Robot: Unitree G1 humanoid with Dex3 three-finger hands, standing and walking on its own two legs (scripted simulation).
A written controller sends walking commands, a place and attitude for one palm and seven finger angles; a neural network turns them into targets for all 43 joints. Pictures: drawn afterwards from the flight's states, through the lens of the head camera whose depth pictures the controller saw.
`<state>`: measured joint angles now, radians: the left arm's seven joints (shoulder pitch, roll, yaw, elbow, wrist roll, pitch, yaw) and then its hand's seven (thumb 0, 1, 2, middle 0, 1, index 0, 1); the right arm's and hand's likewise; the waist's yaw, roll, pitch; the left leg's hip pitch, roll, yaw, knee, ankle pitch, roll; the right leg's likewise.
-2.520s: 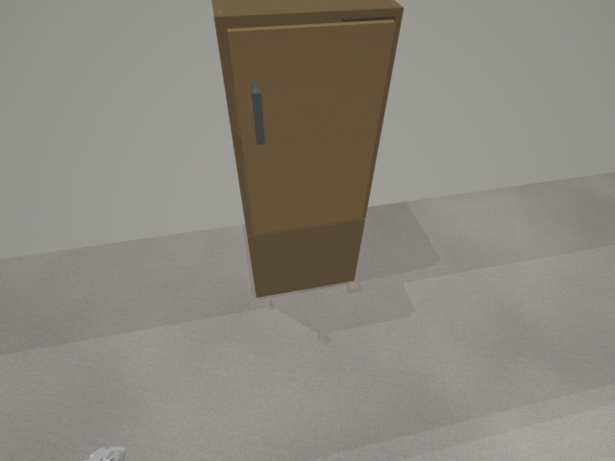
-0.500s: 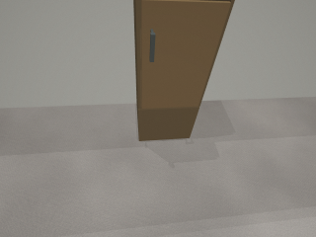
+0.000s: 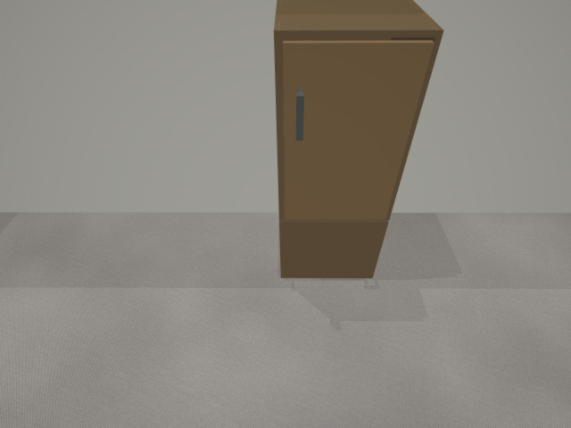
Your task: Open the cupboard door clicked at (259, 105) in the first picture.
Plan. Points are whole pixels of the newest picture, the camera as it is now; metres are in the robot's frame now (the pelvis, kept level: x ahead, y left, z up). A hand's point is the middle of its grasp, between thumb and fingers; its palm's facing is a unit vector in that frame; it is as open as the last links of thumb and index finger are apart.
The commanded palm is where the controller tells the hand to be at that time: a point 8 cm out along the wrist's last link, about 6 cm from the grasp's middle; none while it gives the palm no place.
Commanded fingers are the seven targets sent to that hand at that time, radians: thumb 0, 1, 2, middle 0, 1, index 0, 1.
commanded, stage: take the last steps up to it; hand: left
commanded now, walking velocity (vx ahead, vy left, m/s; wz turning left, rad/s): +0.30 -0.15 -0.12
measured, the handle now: (299, 114) +0.86 +0.01 +0.03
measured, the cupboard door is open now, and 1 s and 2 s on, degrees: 0 0 0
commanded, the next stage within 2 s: come to a stop and stand still in 0.82 s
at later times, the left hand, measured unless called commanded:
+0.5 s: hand out of the picture +0.15 +0.20 -0.19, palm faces -0.03 -0.99 -0.12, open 7.4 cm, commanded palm none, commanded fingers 0.00 0.90 0.90 -0.20 -0.30 -0.20 -0.30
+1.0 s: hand (256, 322) +0.38 +0.09 -0.19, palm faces -0.04 -0.98 -0.18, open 7.2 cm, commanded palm none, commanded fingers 0.00 0.90 0.90 -0.20 -0.30 -0.20 -0.30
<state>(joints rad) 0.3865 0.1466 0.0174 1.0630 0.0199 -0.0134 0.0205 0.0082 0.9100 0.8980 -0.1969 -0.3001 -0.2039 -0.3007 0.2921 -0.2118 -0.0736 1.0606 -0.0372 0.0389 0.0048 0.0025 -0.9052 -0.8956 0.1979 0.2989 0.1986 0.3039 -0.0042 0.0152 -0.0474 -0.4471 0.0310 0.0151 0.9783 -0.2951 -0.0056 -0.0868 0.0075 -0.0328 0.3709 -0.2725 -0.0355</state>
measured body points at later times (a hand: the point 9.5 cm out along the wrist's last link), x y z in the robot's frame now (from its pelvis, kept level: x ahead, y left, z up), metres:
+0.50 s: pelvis +0.13 +0.02 +0.00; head +0.14 +0.06 +0.44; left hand +0.15 +0.25 -0.18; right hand +0.04 -0.19 -0.14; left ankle +0.04 +0.12 -0.75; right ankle +0.18 -0.15 -0.65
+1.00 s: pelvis +0.31 -0.09 -0.01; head +0.32 -0.07 +0.44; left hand +0.38 +0.14 -0.17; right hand +0.34 -0.32 -0.16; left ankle +0.35 +0.02 -0.71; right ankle +0.32 -0.16 -0.75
